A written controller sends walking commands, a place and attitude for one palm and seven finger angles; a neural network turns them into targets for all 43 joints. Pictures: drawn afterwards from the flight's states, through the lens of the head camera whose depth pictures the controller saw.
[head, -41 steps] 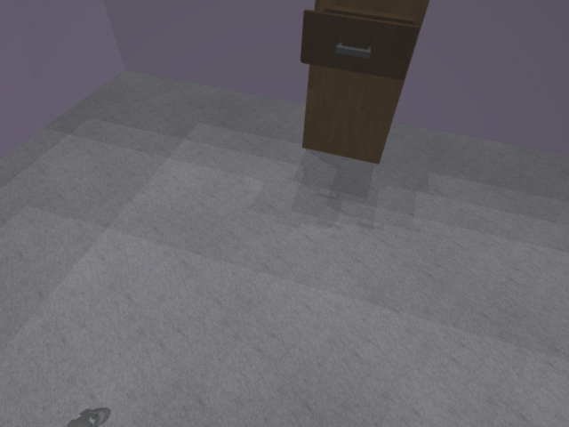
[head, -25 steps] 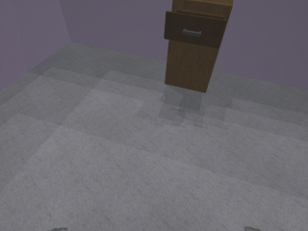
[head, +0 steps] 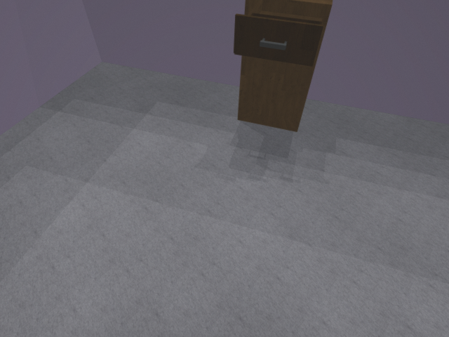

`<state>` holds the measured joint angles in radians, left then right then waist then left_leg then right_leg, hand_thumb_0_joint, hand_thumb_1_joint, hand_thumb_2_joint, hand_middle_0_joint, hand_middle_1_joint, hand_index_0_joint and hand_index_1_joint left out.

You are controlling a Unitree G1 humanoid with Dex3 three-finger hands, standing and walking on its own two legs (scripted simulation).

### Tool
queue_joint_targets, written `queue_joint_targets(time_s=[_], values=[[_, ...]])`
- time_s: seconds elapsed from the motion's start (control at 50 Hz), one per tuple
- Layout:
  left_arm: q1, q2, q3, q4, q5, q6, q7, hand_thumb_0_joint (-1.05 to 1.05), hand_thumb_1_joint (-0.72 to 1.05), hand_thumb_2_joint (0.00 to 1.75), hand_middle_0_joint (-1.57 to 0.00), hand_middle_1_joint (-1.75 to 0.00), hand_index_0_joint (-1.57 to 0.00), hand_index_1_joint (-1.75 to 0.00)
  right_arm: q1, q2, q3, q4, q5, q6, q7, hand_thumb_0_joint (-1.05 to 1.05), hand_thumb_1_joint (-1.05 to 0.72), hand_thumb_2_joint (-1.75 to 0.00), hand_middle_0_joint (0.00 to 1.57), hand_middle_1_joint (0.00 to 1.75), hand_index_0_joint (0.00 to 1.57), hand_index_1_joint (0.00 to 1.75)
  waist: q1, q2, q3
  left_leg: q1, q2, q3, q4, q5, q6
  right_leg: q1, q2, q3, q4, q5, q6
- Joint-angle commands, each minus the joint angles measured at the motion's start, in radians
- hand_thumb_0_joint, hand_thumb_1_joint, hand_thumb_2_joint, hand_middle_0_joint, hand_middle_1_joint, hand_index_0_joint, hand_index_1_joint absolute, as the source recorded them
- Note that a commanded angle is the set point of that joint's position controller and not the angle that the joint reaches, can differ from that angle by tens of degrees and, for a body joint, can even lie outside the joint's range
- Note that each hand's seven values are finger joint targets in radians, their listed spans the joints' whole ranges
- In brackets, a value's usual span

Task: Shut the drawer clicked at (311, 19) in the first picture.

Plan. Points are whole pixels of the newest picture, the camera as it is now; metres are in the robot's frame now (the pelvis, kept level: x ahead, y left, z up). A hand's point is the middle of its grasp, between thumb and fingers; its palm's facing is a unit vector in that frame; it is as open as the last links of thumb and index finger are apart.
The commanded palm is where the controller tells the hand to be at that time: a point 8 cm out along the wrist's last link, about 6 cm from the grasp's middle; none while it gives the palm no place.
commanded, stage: stand and wait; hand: left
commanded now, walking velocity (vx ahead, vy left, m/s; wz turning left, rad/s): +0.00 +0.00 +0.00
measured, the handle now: (273, 43) +1.35 -0.16 -0.05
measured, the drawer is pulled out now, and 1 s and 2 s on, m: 0.30 0.30 0.30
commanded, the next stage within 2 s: look at it before walking up in 0.18 s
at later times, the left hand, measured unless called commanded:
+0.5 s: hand out of the picture +0.07 +0.24 -0.16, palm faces -0.04 -0.94 -0.33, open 7.4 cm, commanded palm none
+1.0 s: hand out of the picture +0.08 +0.24 -0.16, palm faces -0.03 -0.94 -0.33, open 7.4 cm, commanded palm none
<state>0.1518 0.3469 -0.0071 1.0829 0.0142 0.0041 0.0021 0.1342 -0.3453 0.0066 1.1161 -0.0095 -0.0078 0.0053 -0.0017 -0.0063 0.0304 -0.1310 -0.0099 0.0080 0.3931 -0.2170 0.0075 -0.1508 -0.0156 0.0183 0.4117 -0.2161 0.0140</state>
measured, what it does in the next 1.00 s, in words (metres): stands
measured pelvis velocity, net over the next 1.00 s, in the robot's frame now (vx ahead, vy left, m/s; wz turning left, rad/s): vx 0.01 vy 0.00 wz -0.01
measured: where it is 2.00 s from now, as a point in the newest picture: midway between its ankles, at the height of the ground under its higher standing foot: (237, 318)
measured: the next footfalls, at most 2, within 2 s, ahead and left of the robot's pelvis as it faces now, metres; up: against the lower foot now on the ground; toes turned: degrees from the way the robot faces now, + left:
left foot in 1.60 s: +0.35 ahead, +0.09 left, +0.00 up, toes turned -4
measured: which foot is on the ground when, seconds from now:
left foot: down 0.00-1.00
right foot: down 0.00-1.00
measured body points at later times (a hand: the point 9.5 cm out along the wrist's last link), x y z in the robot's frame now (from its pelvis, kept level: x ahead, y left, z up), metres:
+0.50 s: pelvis +0.00 -0.01 +0.00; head +0.00 +0.00 +0.45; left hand +0.07 +0.29 -0.13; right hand +0.07 -0.30 -0.13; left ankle +0.00 +0.11 -0.74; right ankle +0.01 -0.13 -0.74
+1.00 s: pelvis +0.01 +0.00 +0.00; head +0.02 +0.00 +0.45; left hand +0.09 +0.29 -0.14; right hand +0.10 -0.29 -0.13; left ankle +0.00 +0.12 -0.74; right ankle +0.01 -0.13 -0.74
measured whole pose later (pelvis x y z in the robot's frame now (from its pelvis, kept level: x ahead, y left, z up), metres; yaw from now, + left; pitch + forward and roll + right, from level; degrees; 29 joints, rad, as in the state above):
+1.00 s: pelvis +0.01 +0.00 +0.00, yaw -1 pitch -2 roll +0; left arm 0.15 0.34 -0.01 1.09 0.02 0.00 0.01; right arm 0.11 -0.33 0.01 1.12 -0.01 -0.01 0.00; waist 0.01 -0.02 0.03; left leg -0.12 0.00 0.02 0.37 -0.22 0.00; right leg -0.14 -0.01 0.03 0.39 -0.22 0.01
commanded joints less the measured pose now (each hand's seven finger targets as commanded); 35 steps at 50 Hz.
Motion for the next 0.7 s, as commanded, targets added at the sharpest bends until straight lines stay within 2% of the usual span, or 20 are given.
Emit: queue_joint_targets(time_s=[0.0,0.12,0.18,0.36,0.68], values=[[-0.06,0.205,0.038,-0.067,-0.003,-0.028,0.01,0.0,0.9,0.9,-0.2,-0.3,-0.2,-0.3,-0.066,-0.203,-0.042,-0.07,0.001,-0.024,-0.015,0.0,-0.9,-0.9,0.2,0.3,0.2,0.3,0.002,-0.014,-0.021,-0.028,0.12,-0.109,-0.087,0.058,0.025,-0.027,-0.103,0.102,-0.093,0.04,-0.044],[-0.061,0.202,0.04,-0.067,-0.003,-0.03,0.01,0.0,0.9,0.9,-0.2,-0.3,-0.2,-0.3,-0.062,-0.201,-0.042,-0.066,0.0,-0.027,-0.015,0.0,-0.9,-0.9,0.2,0.3,0.2,0.3,0.002,0.0,-0.047,-0.016,0.123,-0.106,-0.085,0.085,0.022,-0.016,-0.104,0.104,-0.09,0.065,-0.046],[-0.062,0.201,0.04,-0.067,-0.002,-0.03,0.01,0.0,0.9,0.9,-0.2,-0.3,-0.2,-0.3,-0.065,-0.2,-0.042,-0.064,0.001,-0.026,-0.015,0.0,-0.9,-0.9,0.2,0.3,0.2,0.3,0.002,-0.007,-0.031,-0.021,0.125,-0.107,-0.088,0.073,0.022,-0.024,-0.102,0.101,-0.095,0.052,-0.043],[-0.061,0.199,0.04,-0.066,-0.001,-0.03,0.009,0.0,0.9,0.9,-0.2,-0.3,-0.2,-0.3,-0.06,-0.198,-0.043,-0.065,0.002,-0.026,-0.015,0.0,-0.9,-0.9,0.2,0.3,0.2,0.3,0.002,0.0,-0.04,-0.017,0.126,-0.11,-0.09,0.077,0.02,-0.019,-0.1,0.102,-0.099,0.053,-0.043],[-0.053,0.199,0.039,-0.058,-0.003,-0.031,0.008,0.0,0.9,0.9,-0.2,-0.3,-0.2,-0.3,-0.068,-0.202,-0.042,-0.063,0.003,-0.028,-0.016,0.0,-0.9,-0.9,0.2,0.3,0.2,0.3,0.002,0.006,-0.062,0.009,0.133,-0.105,-0.088,0.132,0.02,0.001,-0.103,0.093,-0.088,0.128,-0.041]])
